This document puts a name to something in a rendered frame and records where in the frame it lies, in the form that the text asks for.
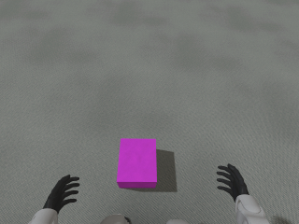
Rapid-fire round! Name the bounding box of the robot left hand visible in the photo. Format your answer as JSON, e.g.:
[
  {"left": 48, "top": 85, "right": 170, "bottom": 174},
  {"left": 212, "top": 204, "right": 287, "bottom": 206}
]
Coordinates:
[{"left": 42, "top": 175, "right": 80, "bottom": 215}]

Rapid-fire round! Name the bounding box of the carton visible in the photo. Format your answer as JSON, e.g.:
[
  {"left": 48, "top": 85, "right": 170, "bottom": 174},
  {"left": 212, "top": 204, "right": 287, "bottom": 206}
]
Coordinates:
[{"left": 117, "top": 138, "right": 157, "bottom": 189}]

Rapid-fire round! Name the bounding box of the left robot forearm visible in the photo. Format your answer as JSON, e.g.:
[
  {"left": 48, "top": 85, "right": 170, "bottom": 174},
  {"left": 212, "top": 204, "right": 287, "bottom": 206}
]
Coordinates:
[{"left": 28, "top": 208, "right": 58, "bottom": 224}]

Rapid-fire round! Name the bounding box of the right robot forearm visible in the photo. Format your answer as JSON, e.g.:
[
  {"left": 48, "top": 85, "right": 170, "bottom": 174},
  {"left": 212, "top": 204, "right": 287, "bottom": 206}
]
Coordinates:
[{"left": 235, "top": 194, "right": 270, "bottom": 224}]

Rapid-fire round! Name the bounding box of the robot right hand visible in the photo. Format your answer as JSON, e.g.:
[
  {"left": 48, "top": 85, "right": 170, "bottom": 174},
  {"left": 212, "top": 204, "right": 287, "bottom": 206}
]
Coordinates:
[{"left": 216, "top": 163, "right": 249, "bottom": 201}]

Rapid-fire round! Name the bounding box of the left robot thigh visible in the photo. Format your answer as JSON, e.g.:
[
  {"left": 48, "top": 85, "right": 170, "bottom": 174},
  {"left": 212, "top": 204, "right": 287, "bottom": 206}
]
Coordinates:
[{"left": 100, "top": 214, "right": 130, "bottom": 224}]

